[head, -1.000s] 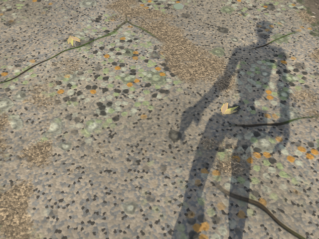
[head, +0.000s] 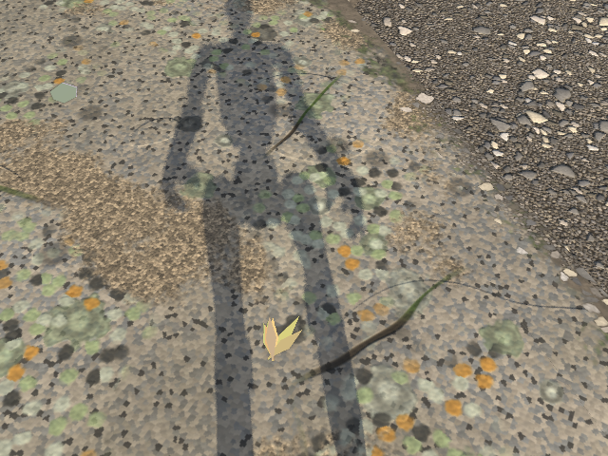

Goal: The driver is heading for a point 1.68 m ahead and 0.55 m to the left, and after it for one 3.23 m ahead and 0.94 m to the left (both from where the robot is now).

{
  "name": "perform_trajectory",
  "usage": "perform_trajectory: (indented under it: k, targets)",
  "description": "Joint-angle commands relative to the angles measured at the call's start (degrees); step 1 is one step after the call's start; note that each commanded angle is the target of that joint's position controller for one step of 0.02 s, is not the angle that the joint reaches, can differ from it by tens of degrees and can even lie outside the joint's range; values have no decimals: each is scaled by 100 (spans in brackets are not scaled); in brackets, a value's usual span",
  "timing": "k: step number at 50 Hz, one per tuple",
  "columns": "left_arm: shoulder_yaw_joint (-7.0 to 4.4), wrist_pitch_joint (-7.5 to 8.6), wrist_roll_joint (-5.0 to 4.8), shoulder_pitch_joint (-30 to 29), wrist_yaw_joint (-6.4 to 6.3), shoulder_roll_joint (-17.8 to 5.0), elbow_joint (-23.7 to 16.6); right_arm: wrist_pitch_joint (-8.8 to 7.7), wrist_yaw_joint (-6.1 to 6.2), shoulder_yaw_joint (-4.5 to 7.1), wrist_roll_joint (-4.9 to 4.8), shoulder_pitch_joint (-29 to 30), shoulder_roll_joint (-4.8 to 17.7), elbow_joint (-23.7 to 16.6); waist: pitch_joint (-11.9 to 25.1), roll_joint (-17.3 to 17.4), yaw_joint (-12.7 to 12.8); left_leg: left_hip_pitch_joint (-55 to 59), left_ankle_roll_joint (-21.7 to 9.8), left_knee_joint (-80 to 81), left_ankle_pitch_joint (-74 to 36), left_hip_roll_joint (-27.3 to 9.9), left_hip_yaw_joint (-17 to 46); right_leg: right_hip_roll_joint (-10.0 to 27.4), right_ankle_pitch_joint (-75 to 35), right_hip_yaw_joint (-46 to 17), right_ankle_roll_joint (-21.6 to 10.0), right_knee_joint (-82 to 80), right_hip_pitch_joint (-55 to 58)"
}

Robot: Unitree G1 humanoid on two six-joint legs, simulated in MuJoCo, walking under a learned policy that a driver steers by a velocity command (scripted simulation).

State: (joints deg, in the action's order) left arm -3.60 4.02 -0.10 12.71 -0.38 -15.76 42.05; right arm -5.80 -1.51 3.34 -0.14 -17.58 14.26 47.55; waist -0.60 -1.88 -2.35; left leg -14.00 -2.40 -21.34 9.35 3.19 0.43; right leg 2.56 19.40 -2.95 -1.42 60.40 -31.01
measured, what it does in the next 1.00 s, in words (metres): walks ahead, turning left: right foot, then left foot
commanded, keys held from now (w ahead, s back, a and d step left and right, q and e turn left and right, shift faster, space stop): w+q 0.98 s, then w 0.02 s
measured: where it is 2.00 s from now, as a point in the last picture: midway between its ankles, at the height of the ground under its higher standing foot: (163, 275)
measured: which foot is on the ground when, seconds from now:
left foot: down 0.00-0.26, up 0.28-0.74, down 0.76-1.00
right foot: up 0.00-0.22, down 0.24-0.76, up 0.78-1.00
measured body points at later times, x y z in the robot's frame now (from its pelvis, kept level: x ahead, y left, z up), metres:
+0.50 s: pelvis +0.24 -0.04 +0.00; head +0.26 -0.04 +0.45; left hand +0.23 +0.25 -0.11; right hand +0.45 -0.27 -0.10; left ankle +0.27 +0.14 -0.66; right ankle +0.23 -0.15 -0.74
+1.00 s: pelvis +0.46 +0.11 +0.00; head +0.49 +0.14 +0.45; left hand +0.47 +0.44 -0.09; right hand +0.69 -0.08 -0.10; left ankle +0.44 +0.18 -0.74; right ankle +0.63 -0.01 -0.67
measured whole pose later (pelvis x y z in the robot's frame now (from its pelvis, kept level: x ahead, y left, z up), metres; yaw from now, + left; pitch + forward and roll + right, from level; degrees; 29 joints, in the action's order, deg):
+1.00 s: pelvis +0.46 +0.11 +0.00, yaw +33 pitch +2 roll +0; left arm -3.2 5.6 0.8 6.9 -0.3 -17.7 40.8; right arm -2.6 -1.0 3.7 -0.4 -17.9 15.9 39.0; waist -2.4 -1.5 -2.0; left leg -13.9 -5.4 -22.0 9.7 6.3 3.6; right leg 6.2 13.8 -4.2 2.6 57.5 -37.1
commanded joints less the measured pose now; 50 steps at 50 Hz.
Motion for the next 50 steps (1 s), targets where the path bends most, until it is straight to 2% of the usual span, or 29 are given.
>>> perform_trajectory:
  k: [1,4,8,10,11,12,13,14,15,16,17,18,19,23,28,33,35,36,37,38,39,40,41,42,43,44,45,47,50]
  targets:
    - [3,127,53,-300,8,-141,-526,-43,71,205,-83,178,938,-388,168,664,132,447,-1190,1059,-1016,-1408,1571,181,-470,16,145,-1172,-442]
    - [45,166,-8,-807,67,-119,-605,37,124,247,-125,-31,1073,-335,132,728,-23,133,-1038,1057,-864,-1231,1274,-57,-1468,102,254,-2275,175]
    - [-14,245,-84,-1264,130,-330,-769,139,149,245,-174,-415,1063,-243,84,804,-111,243,-896,753,-394,-1351,1593,-230,-1709,16,240,-3006,671]
    - [-87,292,-91,-1055,131,-467,-727,191,181,251,-179,-370,1078,-268,138,841,116,200,-728,430,-97,-1336,1768,-244,-1639,27,126,-3388,1282]
    - [-152,301,-72,-699,104,-569,-620,206,193,219,-158,-360,970,-288,270,825,304,47,-599,93,-105,-1169,1736,-220,-1525,66,25,-3537,1879]
    - [-243,315,-6,-73,48,-785,-521,190,194,146,-116,-242,746,-372,613,691,638,-403,-389,-763,-108,-852,1525,200,-1381,-265,-184,-3547,2846]
    - [-350,284,59,922,-14,-1213,-399,161,200,6,20,-234,305,-540,1402,-317,986,-1320,-98,-2679,1206,-362,867,1393,-1256,-1404,-531,-3562,4239]
    - [-406,196,95,1104,39,-1464,-258,80,208,-16,-185,-782,275,-762,1684,-1988,660,-2932,7,-4094,2562,-86,516,2331,177,-3670,-1281,-4205,4943]
    - [-293,207,32,866,65,-962,-317,95,231,117,-252,-642,824,-613,1067,-1116,722,-3348,44,-4813,2185,-449,793,2115,935,-3574,-1220,-4426,4435]
    - [-201,210,-1,627,65,-661,-339,133,213,171,-225,-266,955,-658,562,-723,708,-3436,39,-4957,1679,-583,744,1871,647,-2728,-1022,-4469,3907]
    - [-136,216,25,293,86,-508,-351,183,208,173,-187,-185,847,-632,337,-380,530,-3203,91,-4886,1262,-746,684,1605,17,-2119,-917,-4612,3383]
    - [-96,216,48,59,102,-356,-323,231,199,191,-129,-63,781,-669,115,-330,421,-3101,113,-4701,990,-861,675,1397,-469,-1640,-869,-4768,3010]
    - [-108,230,77,-61,98,-398,-283,277,162,185,-145,-75,678,-724,29,-553,284,-2874,152,-4600,803,-995,653,1348,-833,-1287,-870,-4909,2675]
    - [-197,307,70,-7,62,-539,-81,374,109,156,-122,248,504,-929,-41,-216,241,-2961,311,-4156,148,-1045,602,1276,-2101,-318,-960,-5149,2539]
    - [-267,235,38,166,-5,-814,125,349,-42,61,-109,1037,364,-1215,-192,-116,489,-2707,256,-2604,-1047,-974,259,1175,-2386,618,-806,-5180,2668]
    - [-343,95,-96,510,-16,-1079,346,357,-198,48,-129,1756,430,-1618,-426,-126,663,-2617,-36,-1739,-634,-830,-150,1413,-2733,1029,-620,-4907,3337]
    - [-385,24,-133,483,-35,-1244,359,381,-225,123,-108,1638,584,-1693,-229,-290,480,-2080,-259,-1598,-49,-525,-468,1425,-4347,1252,-499,-4313,3536]
    - [-412,-16,-157,468,-56,-1347,355,404,-215,204,-95,1307,726,-1651,33,-396,256,-1527,-391,-1568,231,-282,-650,1391,-5346,1362,-436,-3708,3563]
    - [-409,-60,-183,392,-76,-1370,340,420,-183,347,-104,511,951,-1462,448,-330,-221,-439,-580,-1225,25,-4,-768,1240,-5814,1534,-310,-2647,3321]
    - [-337,-45,-124,465,-106,-1210,291,464,-85,551,-115,-478,1345,-1198,965,-47,-669,1292,-820,-1074,-258,-49,-350,1019,-4970,1596,-84,-1158,2241]
    - [-81,59,148,894,-46,-414,-37,461,11,671,-153,-576,2063,-1166,1330,1587,-169,3308,-1695,-821,82,-1621,2556,109,135,1464,294,1048,-433]
    - [-29,298,26,636,29,-569,-164,360,-22,561,-114,-721,1881,-1390,2436,1357,-346,3869,-2296,197,909,-2321,4874,-410,1555,-16,301,2022,-1237]
    - [-141,399,-211,0,81,-961,-327,286,-63,438,-60,-613,1467,-1304,1775,817,-509,3520,-1912,373,734,-2138,4093,-103,1033,-274,197,2058,-1764]
    - [-93,453,-202,-154,72,-877,-383,245,-59,385,-86,-355,1297,-1284,1138,608,-314,2689,-1706,358,345,-1894,3313,116,548,-200,110,1610,-1725]
    - [-101,453,-59,-145,19,-852,-308,240,-45,326,-87,67,1125,-1342,750,277,-39,1825,-1523,379,-191,-1652,2740,322,220,-187,131,1120,-1371]
    - [-147,388,44,-67,-11,-900,-261,239,-31,255,-30,363,935,-1431,551,280,187,1190,-1405,521,-711,-1452,2336,459,-36,-202,135,792,-936]
    - [-162,311,52,48,2,-910,-281,231,-13,260,23,484,980,-1493,525,525,338,755,-1495,637,-1024,-1431,2301,471,-123,-219,202,652,-629]
    - [-142,201,100,88,2,-792,-256,190,31,267,-18,488,991,-1435,430,463,407,290,-1529,760,-1464,-1301,1950,443,-268,-124,365,200,-437]
    - [-53,153,125,-478,1,-554,-394,192,148,292,-50,251,1102,-1284,225,438,249,50,-1362,821,-1514,-1066,1526,300,-1236,-26,522,-874,-539]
